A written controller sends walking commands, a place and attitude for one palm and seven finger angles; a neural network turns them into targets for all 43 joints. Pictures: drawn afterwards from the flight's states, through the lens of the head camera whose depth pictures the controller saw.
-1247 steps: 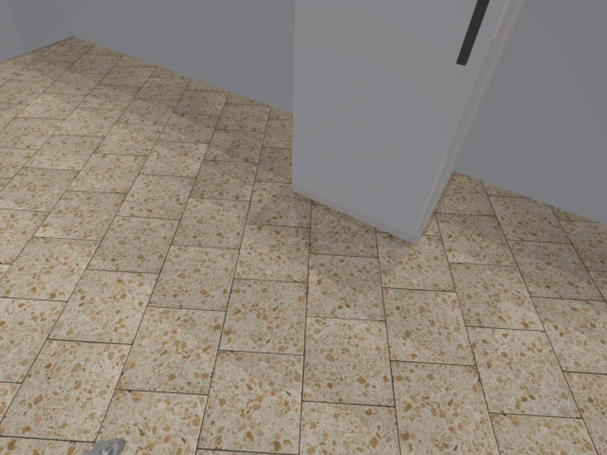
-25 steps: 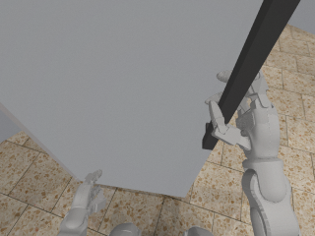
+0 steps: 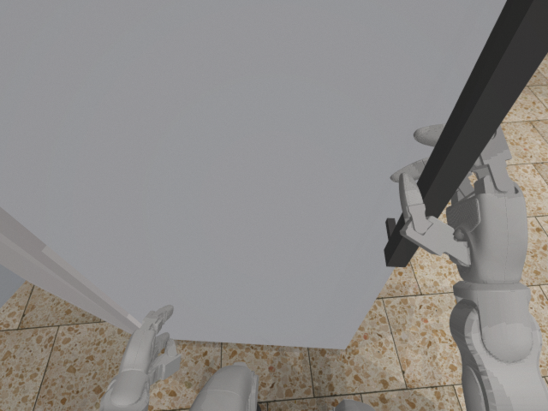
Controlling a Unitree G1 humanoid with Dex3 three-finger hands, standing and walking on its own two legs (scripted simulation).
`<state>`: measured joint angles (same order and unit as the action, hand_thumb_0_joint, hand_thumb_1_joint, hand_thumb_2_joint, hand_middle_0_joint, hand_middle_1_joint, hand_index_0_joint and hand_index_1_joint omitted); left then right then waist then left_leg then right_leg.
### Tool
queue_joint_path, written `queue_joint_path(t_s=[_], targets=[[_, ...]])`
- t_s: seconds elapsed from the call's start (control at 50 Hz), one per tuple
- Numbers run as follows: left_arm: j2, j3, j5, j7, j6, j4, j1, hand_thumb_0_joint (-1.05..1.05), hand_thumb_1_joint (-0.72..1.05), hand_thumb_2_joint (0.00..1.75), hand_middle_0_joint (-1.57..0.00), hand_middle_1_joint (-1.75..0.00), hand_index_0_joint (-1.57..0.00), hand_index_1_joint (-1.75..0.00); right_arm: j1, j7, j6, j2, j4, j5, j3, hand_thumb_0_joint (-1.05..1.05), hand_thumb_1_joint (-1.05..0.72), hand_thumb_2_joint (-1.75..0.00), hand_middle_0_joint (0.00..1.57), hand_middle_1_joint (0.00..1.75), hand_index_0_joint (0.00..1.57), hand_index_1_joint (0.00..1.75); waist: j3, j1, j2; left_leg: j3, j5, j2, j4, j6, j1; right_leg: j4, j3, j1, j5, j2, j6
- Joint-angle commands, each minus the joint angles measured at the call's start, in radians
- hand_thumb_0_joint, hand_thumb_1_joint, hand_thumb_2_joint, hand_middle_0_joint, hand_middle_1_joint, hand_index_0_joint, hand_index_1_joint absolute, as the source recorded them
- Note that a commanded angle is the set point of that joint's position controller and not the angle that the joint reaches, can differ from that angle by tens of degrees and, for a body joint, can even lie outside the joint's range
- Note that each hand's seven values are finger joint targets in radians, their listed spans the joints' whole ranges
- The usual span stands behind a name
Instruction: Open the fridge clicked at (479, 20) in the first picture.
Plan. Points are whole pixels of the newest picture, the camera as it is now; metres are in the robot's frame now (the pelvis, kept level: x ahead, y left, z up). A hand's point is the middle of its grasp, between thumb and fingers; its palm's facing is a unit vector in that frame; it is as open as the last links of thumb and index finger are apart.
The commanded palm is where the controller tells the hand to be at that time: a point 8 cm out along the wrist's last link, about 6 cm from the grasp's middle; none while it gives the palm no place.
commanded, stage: walk backward, drawing the door open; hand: right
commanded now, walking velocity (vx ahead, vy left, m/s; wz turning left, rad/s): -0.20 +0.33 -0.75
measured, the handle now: (457, 117) +0.32 -0.13 +0.29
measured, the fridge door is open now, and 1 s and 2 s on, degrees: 70 75 74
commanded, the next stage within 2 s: stop walking and hold the door back in 0.08 s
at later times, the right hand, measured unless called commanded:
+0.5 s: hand (406, 309) +0.19 -0.09 +0.21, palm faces +0.34 +0.93 -0.14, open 6.4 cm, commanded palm +0.19 -0.13 +0.20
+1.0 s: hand (409, 244) +0.24 -0.09 +0.22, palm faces +0.27 +0.96 -0.10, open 5.8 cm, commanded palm +0.21 -0.13 +0.20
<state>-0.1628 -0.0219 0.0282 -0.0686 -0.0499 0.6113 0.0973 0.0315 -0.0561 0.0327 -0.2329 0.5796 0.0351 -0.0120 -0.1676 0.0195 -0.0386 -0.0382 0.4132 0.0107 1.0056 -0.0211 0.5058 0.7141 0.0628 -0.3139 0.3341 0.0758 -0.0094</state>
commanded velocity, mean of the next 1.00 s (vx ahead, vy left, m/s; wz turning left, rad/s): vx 0.14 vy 0.00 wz -0.11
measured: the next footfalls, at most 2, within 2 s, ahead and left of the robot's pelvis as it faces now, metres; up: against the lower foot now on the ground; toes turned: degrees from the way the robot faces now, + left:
left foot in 0.14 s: +0.09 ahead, +0.25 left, +0.00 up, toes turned -3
right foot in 0.38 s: -0.04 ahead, +0.02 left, +0.00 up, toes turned -20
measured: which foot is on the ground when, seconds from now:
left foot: up 0.00-0.12, down 0.14-0.38, up 0.40-0.60, down 0.62-1.00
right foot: down 0.00-0.14, up 0.16-0.36, down 0.38-0.62, up 0.64-0.86, down 0.88-1.00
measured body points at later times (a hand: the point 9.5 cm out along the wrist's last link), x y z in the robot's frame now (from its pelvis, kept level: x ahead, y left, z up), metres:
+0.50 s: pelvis -0.11 +0.12 +0.00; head -0.13 +0.12 +0.45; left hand +0.15 +0.29 -0.07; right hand +0.16 -0.13 +0.22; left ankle -0.01 +0.24 -0.66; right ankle -0.08 +0.04 -0.72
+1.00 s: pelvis -0.17 +0.10 +0.01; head -0.15 +0.12 +0.46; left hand -0.02 +0.35 -0.12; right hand +0.22 -0.14 +0.23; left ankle -0.07 +0.21 -0.69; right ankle -0.18 -0.01 -0.72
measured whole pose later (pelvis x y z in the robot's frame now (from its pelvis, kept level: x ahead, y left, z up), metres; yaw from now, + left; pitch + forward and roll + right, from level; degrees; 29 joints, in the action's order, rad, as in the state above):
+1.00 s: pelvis -0.17 +0.10 +0.01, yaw -15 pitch -3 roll -1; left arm -0.27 -0.02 -0.04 -0.11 -0.04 0.80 0.29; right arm -0.84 -0.09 0.06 -0.18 -0.71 0.11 0.03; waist -0.07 0.01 0.01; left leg -0.02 0.38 0.06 0.87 0.00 0.45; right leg 0.57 0.16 -0.21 0.29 0.04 0.02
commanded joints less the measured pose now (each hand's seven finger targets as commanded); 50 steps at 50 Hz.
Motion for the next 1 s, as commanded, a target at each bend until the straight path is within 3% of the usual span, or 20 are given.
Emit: queue_joint_path(t_s=[0.0, 0.08, 0.12, 0.16, 0.32, 0.36, 0.38, 0.46, 0.54, 0.58, 0.6, 0.62, 0.64, 0.7, 0.82, 0.84, 0.86, 0.88, 0.92, 0.98], targets=[[-0.159, -0.049, -0.007, 0.013, -0.063, -0.141, -0.126, 0.00, 0.90, 0.90, -0.20, -0.30, -0.20, -0.30, -0.178, 0.005, 0.126, -0.052, 0.285, -0.027, 0.068, 0.00, -0.90, -0.90, 0.45, 1.40, 0.45, 1.40, 0.282, -0.031, 0.274, 0.148, -0.019, 0.061, -0.083, -0.020, -0.057, -0.321, -0.351, 0.112, -0.445, 0.322, 0.132], [-0.132, -0.035, -0.041, 0.022, -0.069, -0.162, -0.109, 0.00, 0.90, 0.90, -0.20, -0.30, -0.20, -0.30, -0.161, -0.023, 0.110, -0.058, 0.267, -0.002, 0.091, 0.00, -0.90, -0.90, 0.45, 1.40, 0.45, 1.40, 0.362, -0.048, 0.196, -0.016, -0.118, 0.002, -0.534, 0.000, -0.454, -0.211, -0.141, -0.074, 0.136, 0.097, 0.032], [-0.074, -0.033, -0.050, 0.012, -0.067, -0.176, -0.124, 0.00, 0.90, 0.90, -0.20, -0.30, -0.20, -0.30, -0.137, -0.049, 0.096, -0.165, 0.306, 0.000, 0.184, 0.00, -0.90, -0.90, 0.45, 1.40, 0.45, 1.40, 0.376, -0.062, -0.349, 0.348, -0.008, 0.327, -0.777, 0.173, -0.312, 0.425, -0.014, -0.168, 0.295, -0.100, -0.033], [-0.056, 0.003, -0.017, -0.001, -0.080, -0.141, -0.102, 0.00, 0.90, 0.90, -0.20, -0.30, -0.20, -0.30, -0.151, -0.074, 0.102, -0.191, 0.343, 0.002, 0.235, 0.00, -0.90, -0.90, 0.45, 1.40, 0.45, 1.40, 0.360, -0.029, -0.185, 0.163, -0.378, 0.357, -0.664, 0.203, -0.301, 0.576, -0.065, -0.213, 0.301, -0.040, -0.022], [-0.146, 0.016, -0.027, -0.049, -0.013, -0.081, -0.064, 0.00, 0.90, 0.90, -0.20, -0.30, -0.20, -0.30, -0.606, -0.070, 0.058, -0.098, -0.218, 0.014, 0.063, 0.00, -0.90, -0.90, 0.45, 1.40, 0.45, 1.40, 0.372, -0.021, -0.128, 0.111, -0.076, 0.291, -0.549, 0.070, -0.146, -0.144, 0.008, 0.141, 0.115, -0.093, 0.037], [-0.214, 0.013, -0.026, -0.044, 0.006, -0.104, -0.084, 0.00, 0.90, 0.90, -0.20, -0.30, -0.20, -0.30, -0.744, -0.064, 0.076, -0.024, -0.262, 0.011, -0.031, 0.00, -0.90, -0.90, 0.45, 1.40, 0.45, 1.40, 0.305, -0.024, 0.342, -0.060, 0.100, 0.071, -0.139, -0.016, 0.125, -0.426, -0.374, 0.236, 0.251, 0.189, 0.149], [-0.177, 0.033, -0.034, -0.040, 0.018, -0.107, -0.093, 0.00, 0.90, 0.90, -0.20, -0.30, -0.20, -0.30, -0.879, -0.068, 0.071, 0.018, -0.300, -0.003, -0.100, 0.00, -0.90, -0.90, 0.45, 1.40, 0.45, 1.40, 0.275, -0.012, 0.405, -0.030, 0.099, 0.031, 0.077, -0.016, 0.087, -0.495, -0.508, 0.104, 0.223, 0.285, 0.219], [-0.184, 0.015, -0.054, -0.028, 0.018, -0.071, -0.070, 0.00, 0.90, 0.90, -0.20, -0.30, -0.20, -0.30, -1.076, -0.065, 0.070, -0.056, -0.526, -0.012, -0.027, 0.00, -0.90, -0.90, 0.45, 1.40, 0.45, 1.40, 0.294, -0.032, 0.156, 0.032, -0.009, 0.063, 0.077, -0.006, -0.027, -0.459, -0.354, -0.041, 0.304, 0.213, 0.206], [-0.185, 0.022, -0.059, -0.038, 0.009, -0.046, -0.052, 0.00, 0.90, 0.90, -0.20, -0.30, -0.20, -0.30, -1.156, -0.061, 0.051, -0.023, -0.803, 0.025, -0.035, 0.00, -0.90, -0.90, 0.45, 1.40, 0.45, 1.40, 0.339, -0.061, 0.179, -0.087, 0.034, -0.020, -0.338, 0.029, -0.404, -0.366, -0.164, -0.152, 0.342, 0.089, 0.106], [-0.170, 0.007, -0.053, -0.040, 0.017, -0.023, -0.047, 0.00, 0.90, 0.90, -0.20, -0.30, -0.20, -0.30, -1.206, -0.055, 0.043, -0.050, -0.909, 0.032, -0.006, 0.00, -0.90, -0.90, 0.45, 1.40, 0.45, 1.40, 0.318, -0.081, -0.129, 0.235, 0.248, 0.145, -0.665, 0.129, -0.425, 0.073, -0.020, -0.261, 0.280, -0.070, 0.035], [-0.180, -0.005, -0.049, -0.045, 0.019, -0.027, -0.052, 0.00, 0.90, 0.90, -0.20, -0.30, -0.20, -0.30, -1.244, -0.055, 0.037, -0.103, -0.939, 0.043, 0.040, 0.00, -0.90, -0.90, 0.45, 1.40, 0.45, 1.40, 0.250, -0.086, -0.414, 0.689, 0.484, 0.379, -0.894, 0.208, -0.272, 0.427, -0.066, -0.352, 0.213, -0.145, -0.004], [-0.217, -0.018, -0.033, -0.052, 0.013, 0.009, -0.036, 0.00, 0.90, 0.90, -0.20, -0.30, -0.20, -0.30, -1.295, -0.060, 0.040, -0.158, -0.962, 0.050, 0.107, 0.00, -0.90, -0.90, 0.45, 1.40, 0.45, 1.40, 0.230, -0.063, -0.240, 0.698, 0.450, 0.403, -0.923, 0.170, -0.153, 0.538, -0.170, -0.310, 0.079, -0.101, -0.020], [-0.214, -0.020, -0.024, -0.054, 0.003, 0.055, -0.008, 0.00, 0.90, 0.90, -0.20, -0.30, -0.20, -0.30, -1.303, -0.061, 0.052, -0.211, -1.000, 0.038, 0.155, 0.00, -0.90, -0.90, 0.45, 1.40, 0.45, 1.40, 0.285, -0.051, -0.094, 0.605, 0.385, 0.380, -0.888, 0.166, -0.141, 0.537, -0.147, -0.244, 0.052, -0.101, -0.030], [-0.178, -0.004, -0.048, -0.050, -0.013, 0.046, 0.006, 0.00, 0.90, 0.90, -0.20, -0.30, -0.20, -0.30, -1.339, -0.039, 0.072, -0.154, -1.081, 0.045, 0.113, 0.00, -0.90, -0.90, 0.45, 1.40, 0.45, 1.40, 0.373, -0.016, -0.241, 0.279, 0.355, 0.252, -0.749, 0.105, -0.302, 0.407, -0.080, -0.256, 0.033, -0.076, -0.012], [-0.169, 0.005, -0.050, -0.059, -0.043, 0.050, 0.044, 0.00, 0.90, 0.90, -0.20, -0.30, -0.20, -0.30, -1.405, -0.025, 0.104, -0.115, -1.086, 0.047, 0.100, 0.00, -0.90, -0.90, 0.45, 1.40, 0.45, 1.40, 0.453, -0.016, -0.147, 0.088, 0.152, 0.174, -0.578, 0.085, -0.249, -0.272, 0.110, 0.205, 0.058, -0.104, 0.026], [-0.185, -0.001, -0.054, -0.059, -0.057, 0.042, 0.050, 0.00, 0.90, 0.90, -0.20, -0.30, -0.20, -0.30, -1.389, -0.017, 0.115, -0.085, -1.078, 0.055, 0.082, 0.00, -0.90, -0.90, 0.45, 1.40, 0.45, 1.40, 0.443, -0.006, 0.038, 0.029, 0.117, 0.116, -0.416, 0.055, -0.152, -0.329, 0.040, 0.304, 0.065, -0.042, 0.040], [-0.237, -0.014, -0.044, -0.055, -0.055, 0.044, 0.054, 0.00, 0.90, 0.90, -0.20, -0.30, -0.20, -0.30, -1.402, -0.017, 0.123, -0.076, -1.090, 0.054, 0.092, 0.00, -0.90, -0.90, 0.45, 1.40, 0.45, 1.40, 0.414, -0.017, 0.250, -0.061, 0.103, 0.017, -0.194, 0.012, 0.043, -0.414, -0.249, 0.363, 0.180, 0.162, 0.107], [-0.215, -0.007, -0.057, -0.045, -0.049, 0.020, 0.045, 0.00, 0.90, 0.90, -0.20, -0.30, -0.20, -0.30, -1.467, -0.018, 0.125, -0.017, -1.054, 0.063, 0.037, 0.00, -0.90, -0.90, 0.45, 1.40, 0.45, 1.40, 0.375, -0.015, 0.249, -0.041, 0.084, -0.008, -0.049, 0.014, 0.097, -0.495, -0.451, 0.314, 0.145, 0.301, 0.192], [-0.168, 0.003, -0.067, -0.025, -0.051, 0.013, 0.029, 0.00, 0.90, 0.90, -0.20, -0.30, -0.20, -0.30, -1.433, 0.008, 0.125, 0.128, -1.029, 0.063, -0.082, 0.00, -0.90, -0.90, 0.45, 1.40, 0.45, 1.40, 0.396, -0.007, 0.056, 0.045, -0.011, 0.052, -0.035, 0.020, 0.062, -0.469, -0.389, 0.291, -0.003, 0.312, 0.204], [-0.230, -0.015, -0.064, -0.030, -0.040, 0.036, 0.067, 0.00, 0.90, 0.90, -0.20, -0.30, -0.20, -0.30, -1.390, -0.014, 0.128, -0.053, -1.055, 0.046, 0.059, 0.00, -0.90, -0.90, 0.45, 1.40, 0.45, 1.40, 0.370, -0.032, 0.081, 0.021, -0.030, 0.067, -0.271, 0.021, -0.090, -0.356, -0.202, 0.234, -0.341, 0.286, 0.174]])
